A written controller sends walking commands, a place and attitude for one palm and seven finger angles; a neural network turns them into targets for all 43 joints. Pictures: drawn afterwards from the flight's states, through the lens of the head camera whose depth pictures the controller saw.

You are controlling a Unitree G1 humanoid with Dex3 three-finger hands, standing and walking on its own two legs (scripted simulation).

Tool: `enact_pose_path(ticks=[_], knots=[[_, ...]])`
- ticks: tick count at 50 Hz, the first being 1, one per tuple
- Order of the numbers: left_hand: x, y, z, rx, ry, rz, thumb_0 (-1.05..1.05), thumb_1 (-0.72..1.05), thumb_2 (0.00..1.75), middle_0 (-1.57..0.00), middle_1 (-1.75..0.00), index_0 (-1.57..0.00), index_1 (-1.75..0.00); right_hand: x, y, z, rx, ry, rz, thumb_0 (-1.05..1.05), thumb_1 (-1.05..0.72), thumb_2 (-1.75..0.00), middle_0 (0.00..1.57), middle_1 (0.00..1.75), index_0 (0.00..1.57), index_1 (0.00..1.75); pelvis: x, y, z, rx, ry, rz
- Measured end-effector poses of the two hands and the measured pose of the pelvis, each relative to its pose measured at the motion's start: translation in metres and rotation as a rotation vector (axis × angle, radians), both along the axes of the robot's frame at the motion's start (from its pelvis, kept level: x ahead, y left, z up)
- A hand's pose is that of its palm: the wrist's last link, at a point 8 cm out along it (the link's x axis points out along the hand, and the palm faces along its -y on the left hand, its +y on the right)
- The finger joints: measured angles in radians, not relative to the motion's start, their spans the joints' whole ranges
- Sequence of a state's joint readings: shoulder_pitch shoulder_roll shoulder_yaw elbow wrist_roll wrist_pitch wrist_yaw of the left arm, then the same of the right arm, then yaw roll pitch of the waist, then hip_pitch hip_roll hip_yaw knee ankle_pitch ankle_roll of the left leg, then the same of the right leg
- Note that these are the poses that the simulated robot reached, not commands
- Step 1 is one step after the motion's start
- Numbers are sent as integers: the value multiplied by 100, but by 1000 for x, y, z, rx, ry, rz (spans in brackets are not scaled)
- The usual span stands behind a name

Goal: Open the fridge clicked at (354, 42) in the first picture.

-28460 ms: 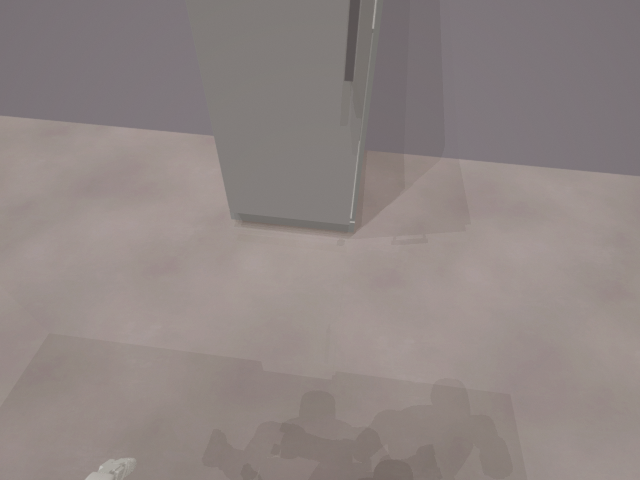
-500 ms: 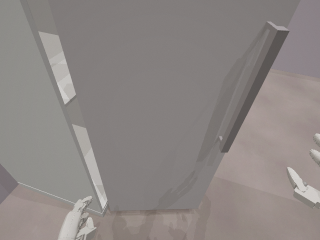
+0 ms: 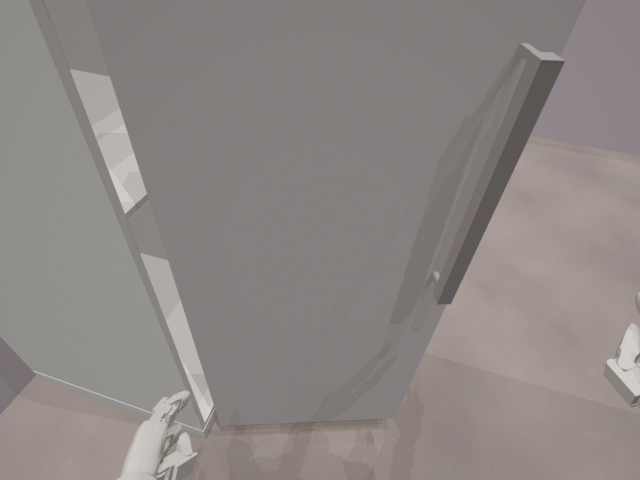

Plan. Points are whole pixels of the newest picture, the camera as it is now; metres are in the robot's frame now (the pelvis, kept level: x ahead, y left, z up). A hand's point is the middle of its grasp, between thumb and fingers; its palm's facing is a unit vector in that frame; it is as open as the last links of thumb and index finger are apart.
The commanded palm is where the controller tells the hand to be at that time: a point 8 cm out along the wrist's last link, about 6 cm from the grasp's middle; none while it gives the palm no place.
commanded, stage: step back with the hand held close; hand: right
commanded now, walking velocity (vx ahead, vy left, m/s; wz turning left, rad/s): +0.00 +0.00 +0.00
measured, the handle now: (475, 199) +0.44 -0.22 +0.16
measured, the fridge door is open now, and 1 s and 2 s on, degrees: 70 70 70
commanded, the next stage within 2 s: stop stepping back and stand still in 1.54 s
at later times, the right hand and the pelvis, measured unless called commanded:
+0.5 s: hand out of the picture +0.15 -0.29 +0.15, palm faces +0.40 +0.79 -0.47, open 7.4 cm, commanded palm +0.10 -0.32 +0.17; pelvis -0.04 -0.02 -0.01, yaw +0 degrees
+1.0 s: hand out of the picture +0.09 -0.31 +0.16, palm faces +0.49 +0.74 -0.46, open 7.4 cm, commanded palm +0.03 -0.34 +0.17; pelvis -0.10 -0.03 -0.02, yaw -3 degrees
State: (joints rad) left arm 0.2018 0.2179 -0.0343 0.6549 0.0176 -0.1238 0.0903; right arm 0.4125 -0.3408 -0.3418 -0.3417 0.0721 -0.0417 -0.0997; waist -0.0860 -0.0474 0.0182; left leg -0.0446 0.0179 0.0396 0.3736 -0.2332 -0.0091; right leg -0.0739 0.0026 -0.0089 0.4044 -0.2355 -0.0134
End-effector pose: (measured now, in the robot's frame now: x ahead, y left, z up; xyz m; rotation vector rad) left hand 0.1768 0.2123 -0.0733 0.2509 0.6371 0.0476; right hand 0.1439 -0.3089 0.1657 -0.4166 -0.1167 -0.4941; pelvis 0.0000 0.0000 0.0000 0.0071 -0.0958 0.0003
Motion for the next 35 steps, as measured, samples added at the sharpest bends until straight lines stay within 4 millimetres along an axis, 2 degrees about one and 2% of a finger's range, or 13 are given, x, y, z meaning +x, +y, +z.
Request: enact_pose_path(ticks=[5,11,16,22,35], knots=[[-5,2,-1,1,10,8,1,90,90,-20,-30,-20,-30,-2,-1,0,0,2,0,1,-89,-90,21,30,21,30,-2,0,0,1,-3,1],[-11,7,0,20,43,30,1,90,90,-20,-30,-20,-30,-1,-1,9,-65,-40,34,2,-89,-90,21,30,21,30,-10,-3,-1,16,51,-11],[-22,13,2,37,60,86,1,90,90,-20,-30,-20,-30,-6,0,3,-92,13,90,1,-89,-90,21,30,21,30,-19,-11,-2,14,84,-2],[-43,11,3,56,79,122,1,90,90,-20,-30,-20,-30,-20,-10,-1,-117,33,109,1,-89,-90,21,30,21,30,-34,-19,-4,12,92,4],[-85,-5,-4,63,59,88,1,90,90,-20,-30,-20,-30,-65,-25,-1,-163,-83,76,1,-89,-90,21,30,21,30,-73,-26,-17,35,88,-12]])
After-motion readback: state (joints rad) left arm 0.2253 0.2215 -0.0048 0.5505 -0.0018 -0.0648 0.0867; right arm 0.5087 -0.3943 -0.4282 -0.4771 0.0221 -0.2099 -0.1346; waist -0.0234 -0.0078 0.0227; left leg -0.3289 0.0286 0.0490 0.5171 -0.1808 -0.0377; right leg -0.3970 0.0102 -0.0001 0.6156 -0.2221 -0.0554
